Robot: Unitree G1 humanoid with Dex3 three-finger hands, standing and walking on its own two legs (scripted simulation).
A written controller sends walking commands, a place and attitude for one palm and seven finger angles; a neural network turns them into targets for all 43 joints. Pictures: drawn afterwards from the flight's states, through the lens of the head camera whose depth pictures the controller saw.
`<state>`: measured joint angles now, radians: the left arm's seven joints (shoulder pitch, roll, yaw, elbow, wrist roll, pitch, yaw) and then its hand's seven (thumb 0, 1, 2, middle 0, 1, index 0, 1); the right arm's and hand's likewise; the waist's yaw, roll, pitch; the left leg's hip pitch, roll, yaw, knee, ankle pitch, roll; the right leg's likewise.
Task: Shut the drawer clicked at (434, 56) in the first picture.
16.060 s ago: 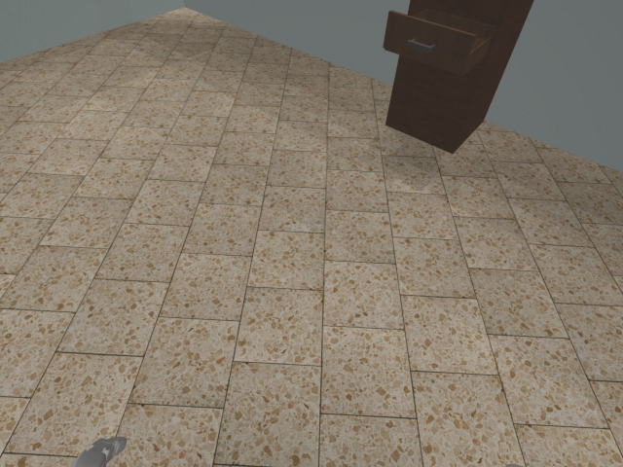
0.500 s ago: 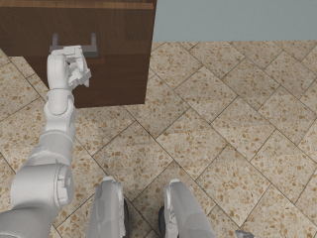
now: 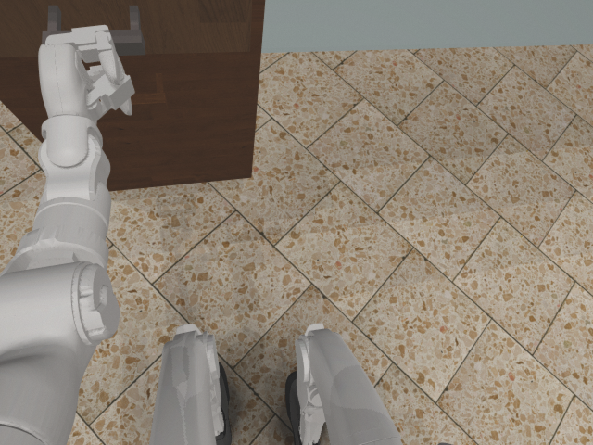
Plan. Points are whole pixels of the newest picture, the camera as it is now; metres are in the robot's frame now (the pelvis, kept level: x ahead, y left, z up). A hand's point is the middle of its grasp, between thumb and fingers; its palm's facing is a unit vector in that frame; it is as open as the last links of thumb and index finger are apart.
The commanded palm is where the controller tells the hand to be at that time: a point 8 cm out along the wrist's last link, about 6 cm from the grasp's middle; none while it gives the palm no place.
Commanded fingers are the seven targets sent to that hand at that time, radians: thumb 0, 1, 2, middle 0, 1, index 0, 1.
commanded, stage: push the drawer shut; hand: left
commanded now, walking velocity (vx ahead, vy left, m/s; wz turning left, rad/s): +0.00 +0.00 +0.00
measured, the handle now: (95, 29) +0.63 +0.21 +0.04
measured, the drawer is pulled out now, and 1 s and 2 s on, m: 0.04 0.00 0.00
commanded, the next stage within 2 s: pull the fist back off the drawer in 0.66 s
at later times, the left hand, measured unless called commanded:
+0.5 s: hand (114, 55) +0.59 +0.19 +0.03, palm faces +0.11 -0.99 -0.04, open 2.9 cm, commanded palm +0.61 +0.18 +0.04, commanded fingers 0.00 0.90 0.90 -1.40 -1.60 -1.40 -1.60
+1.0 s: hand (103, 49) +0.60 +0.20 +0.04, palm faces +0.09 -0.99 -0.06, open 3.2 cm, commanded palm +0.61 +0.16 +0.04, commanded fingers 0.00 0.90 0.90 -1.40 -1.60 -1.40 -1.60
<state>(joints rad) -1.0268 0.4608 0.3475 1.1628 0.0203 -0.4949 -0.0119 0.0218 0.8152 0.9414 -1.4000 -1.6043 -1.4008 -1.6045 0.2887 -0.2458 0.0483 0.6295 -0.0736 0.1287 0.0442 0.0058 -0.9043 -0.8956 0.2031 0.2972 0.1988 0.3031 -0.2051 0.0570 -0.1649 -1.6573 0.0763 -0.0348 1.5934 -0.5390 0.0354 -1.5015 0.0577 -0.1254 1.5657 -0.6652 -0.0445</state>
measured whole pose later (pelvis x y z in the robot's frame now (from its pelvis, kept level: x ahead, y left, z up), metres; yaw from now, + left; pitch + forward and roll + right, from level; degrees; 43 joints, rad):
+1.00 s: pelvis -0.03 +0.01 -0.02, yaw -3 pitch +36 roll -11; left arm -1.35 0.71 0.31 1.28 0.11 -0.31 -0.04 0.01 0.54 0.93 -1.40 -1.60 -1.40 -1.60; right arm 0.36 -0.23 0.13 0.64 -0.09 0.04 0.02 0.00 -0.90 -0.90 0.21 0.30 0.20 0.30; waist -0.33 0.04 -0.12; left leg -1.82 0.07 -0.07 1.65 -0.48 0.06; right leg -1.64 0.06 -0.16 1.59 -0.60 -0.02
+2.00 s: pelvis +0.05 +0.00 +0.11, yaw +4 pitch +22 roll -4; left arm -0.39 0.30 0.21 0.53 -0.17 -0.29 -0.09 0.02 0.90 0.90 -1.40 -1.60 -1.40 -1.60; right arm 0.26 -0.26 0.01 0.56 0.04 0.06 0.02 0.01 -0.91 -0.90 0.20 0.30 0.20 0.30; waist -0.07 0.03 -0.19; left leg -1.05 0.04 -0.02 1.15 -0.48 0.02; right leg -0.90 0.05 -0.10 1.09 -0.58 -0.04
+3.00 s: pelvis +0.06 +0.00 +0.20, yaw +6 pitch -4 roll +0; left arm 0.53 0.32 0.27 -0.43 -0.09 -0.06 0.10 0.01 0.90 0.90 -1.40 -1.60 -1.41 -1.60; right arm 0.20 -0.23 0.03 0.58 0.02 -0.05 -0.08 0.02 -0.90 -0.90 0.20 0.30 0.20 0.30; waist 0.07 0.08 0.01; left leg -0.17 0.00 0.02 0.47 -0.23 0.02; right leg -0.04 0.03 -0.05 0.42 -0.31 -0.03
